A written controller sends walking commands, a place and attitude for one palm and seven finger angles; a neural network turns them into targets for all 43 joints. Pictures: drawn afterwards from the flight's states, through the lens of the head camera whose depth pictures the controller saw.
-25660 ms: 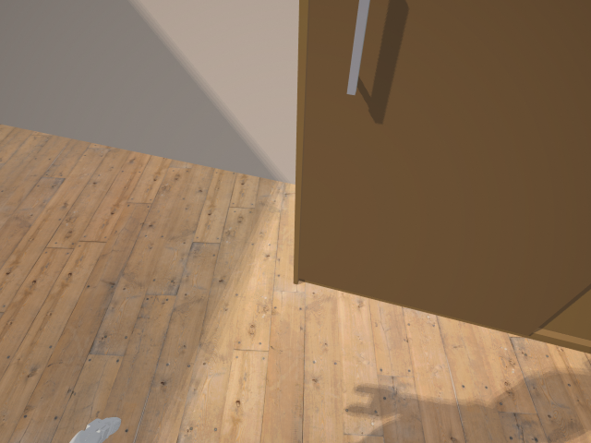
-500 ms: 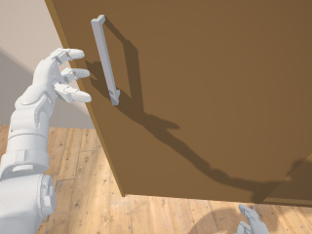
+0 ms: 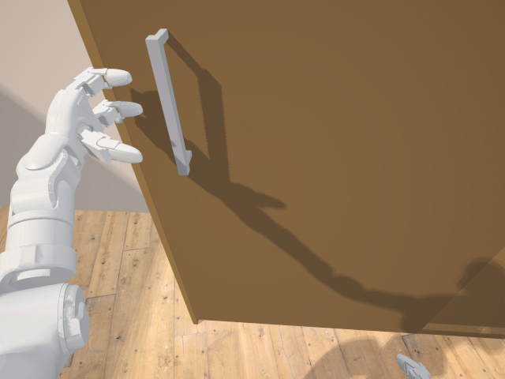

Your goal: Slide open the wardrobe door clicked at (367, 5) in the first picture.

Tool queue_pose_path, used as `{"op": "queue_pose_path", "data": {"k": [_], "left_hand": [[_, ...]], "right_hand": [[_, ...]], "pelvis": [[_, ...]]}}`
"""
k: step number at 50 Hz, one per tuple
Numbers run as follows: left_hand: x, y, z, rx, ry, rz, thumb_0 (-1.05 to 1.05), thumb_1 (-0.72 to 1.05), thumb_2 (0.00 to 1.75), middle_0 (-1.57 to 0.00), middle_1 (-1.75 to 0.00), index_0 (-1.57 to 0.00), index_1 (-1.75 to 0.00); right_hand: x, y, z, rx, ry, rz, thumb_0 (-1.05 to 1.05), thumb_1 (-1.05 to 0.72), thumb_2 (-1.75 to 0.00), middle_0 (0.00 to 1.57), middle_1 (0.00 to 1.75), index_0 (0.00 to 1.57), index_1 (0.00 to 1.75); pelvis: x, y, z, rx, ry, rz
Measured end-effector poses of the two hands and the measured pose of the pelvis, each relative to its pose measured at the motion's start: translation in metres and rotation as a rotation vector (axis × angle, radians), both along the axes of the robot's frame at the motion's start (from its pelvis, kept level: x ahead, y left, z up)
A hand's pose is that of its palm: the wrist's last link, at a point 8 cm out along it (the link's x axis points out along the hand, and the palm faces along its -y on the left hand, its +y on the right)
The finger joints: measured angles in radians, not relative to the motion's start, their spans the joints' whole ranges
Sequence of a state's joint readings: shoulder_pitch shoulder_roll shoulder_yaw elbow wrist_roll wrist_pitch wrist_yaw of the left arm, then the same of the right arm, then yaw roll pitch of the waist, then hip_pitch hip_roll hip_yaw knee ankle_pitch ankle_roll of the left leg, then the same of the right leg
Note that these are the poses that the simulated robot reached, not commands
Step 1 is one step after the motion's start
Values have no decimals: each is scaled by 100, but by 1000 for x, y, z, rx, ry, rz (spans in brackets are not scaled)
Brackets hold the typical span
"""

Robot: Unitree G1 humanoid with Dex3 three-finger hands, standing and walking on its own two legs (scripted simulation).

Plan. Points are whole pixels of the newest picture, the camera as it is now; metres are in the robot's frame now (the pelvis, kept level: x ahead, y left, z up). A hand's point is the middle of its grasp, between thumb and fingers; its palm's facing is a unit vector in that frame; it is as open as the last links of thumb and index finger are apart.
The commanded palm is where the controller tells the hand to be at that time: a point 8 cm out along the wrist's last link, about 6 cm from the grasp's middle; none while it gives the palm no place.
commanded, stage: move the hooked fingers beside the handle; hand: left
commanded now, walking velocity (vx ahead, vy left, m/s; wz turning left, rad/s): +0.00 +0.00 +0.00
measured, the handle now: (174, 110) +0.47 +0.15 +0.22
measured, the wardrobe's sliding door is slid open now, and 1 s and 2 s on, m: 0.00 0.00 0.00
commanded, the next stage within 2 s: none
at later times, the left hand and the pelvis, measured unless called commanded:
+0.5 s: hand (125, 135) +0.41 +0.22 +0.21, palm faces +0.03 -1.00 -0.03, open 14.0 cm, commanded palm +0.38 +0.26 +0.22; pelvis +0.00 +0.00 +0.00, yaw +0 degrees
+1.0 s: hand (125, 126) +0.40 +0.21 +0.23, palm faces +0.03 -1.00 -0.02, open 14.0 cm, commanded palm +0.38 +0.26 +0.22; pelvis +0.00 +0.00 +0.00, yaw +0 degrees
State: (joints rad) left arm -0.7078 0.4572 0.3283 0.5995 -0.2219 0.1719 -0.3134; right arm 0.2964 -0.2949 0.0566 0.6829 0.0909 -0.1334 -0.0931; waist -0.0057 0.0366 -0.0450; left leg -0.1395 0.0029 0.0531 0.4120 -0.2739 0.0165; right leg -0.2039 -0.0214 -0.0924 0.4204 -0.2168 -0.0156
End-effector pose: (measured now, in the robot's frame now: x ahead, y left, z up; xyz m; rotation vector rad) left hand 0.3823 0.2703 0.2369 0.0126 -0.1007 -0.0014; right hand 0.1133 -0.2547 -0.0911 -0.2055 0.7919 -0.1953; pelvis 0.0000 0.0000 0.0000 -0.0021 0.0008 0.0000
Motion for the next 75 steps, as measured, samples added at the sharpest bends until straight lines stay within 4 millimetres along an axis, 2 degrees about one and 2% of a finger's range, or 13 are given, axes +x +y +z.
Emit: {"op": "queue_pose_path", "data": {"k": [6, 9, 14, 17, 22, 26, 34, 43, 47, 53, 62, 71, 75], "left_hand": [[7, -2, -22, 4, 140, 22, -1, -50, 30, -31, -120, -30, -120], [4, -5, -29, 17, 123, 29, -1, -50, 30, -31, -120, -30, -120], [-1, -8, -8, 3, -8, 20, -2, -49, 30, -31, -120, -30, -120], [3, -3, 1, -3, 5, 30, -2, -50, 30, -31, -120, -30, -120], [7, 4, -15, 20, 136, 43, -1, -50, 30, -31, -120, -30, -120], [1, -2, -26, 18, 115, 23, -1, -49, 30, -30, -120, -30, -120], [0, -11, -1, 1, 2, 17, -2, -50, 30, -31, -120, -30, -120], [-5, -7, -22, 21, 103, 31, -1, -49, 30, -30, -120, -30, -120], [-7, -13, -16, 0, 40, 15, -2, -50, 30, -30, -120, -30, -120], [1, -2, -2, 8, 55, 55, -2, -50, 30, -31, -120, -30, -120], [0, 11, -22, 6, 107, 38, -1, -49, 30, -30, -120, -30, -120], [3, 9, -7, -9, 30, 21, -2, -50, 30, -31, -120, -30, -120], [5, 13, -15, -4, 92, 30, -2, -50, 30, -31, -120, -30, -120]], "right_hand": [[12, 7, 0, 29, -35, 4, 1, -91, -90, 21, 30, 20, 30], [16, 10, 1, 33, -40, 11, 1, -91, -90, 21, 30, 20, 30], [20, 14, 4, 29, -46, 29, 1, -91, -90, 21, 30, 20, 30], [23, 14, 5, 31, -50, 30, 1, -91, -90, 21, 30, 20, 30], [22, 11, 1, 39, -37, 22, 1, -91, -90, 21, 30, 20, 30], [18, 7, -1, 29, -20, 18, 1, -91, -90, 21, 30, 20, 30], [20, 7, 4, 20, -37, 17, 1, -91, -90, 21, 30, 20, 30], [19, 7, 0, 36, -35, 17, 1, -91, -90, 21, 30, 20, 30], [19, 7, 2, 22, -28, 29, 1, -91, -90, 21, 30, 20, 30], [19, 6, 4, 25, -47, 16, 1, -91, -90, 21, 30, 20, 30], [5, -2, 1, 7, -2, -4, 1, -91, -90, 21, 30, 20, 30], [4, 1, 3, -1, -8, -10, 1, -91, -90, 21, 30, 20, 30], [7, 5, 2, 14, -18, -10, 1, -91, -90, 21, 30, 20, 30]], "pelvis": [[-1, 2, -1, 3, 16, -4], [-1, 2, 0, 4, 15, -6], [2, 0, 0, 2, 0, -4], [3, -1, 0, 1, -1, -2], [2, 0, 0, 2, 15, 0], [2, 0, 0, 2, 14, 1], [3, -2, 0, 1, -7, -2], [0, -2, 0, 4, 3, -1], [-1, -4, 0, 3, -7, 4], [-2, -5, 0, 2, -3, 0], [-1, -3, 0, 2, 13, -2], [1, 1, 0, -2, 6, -5], [1, 3, 0, -1, 14, -8]]}}
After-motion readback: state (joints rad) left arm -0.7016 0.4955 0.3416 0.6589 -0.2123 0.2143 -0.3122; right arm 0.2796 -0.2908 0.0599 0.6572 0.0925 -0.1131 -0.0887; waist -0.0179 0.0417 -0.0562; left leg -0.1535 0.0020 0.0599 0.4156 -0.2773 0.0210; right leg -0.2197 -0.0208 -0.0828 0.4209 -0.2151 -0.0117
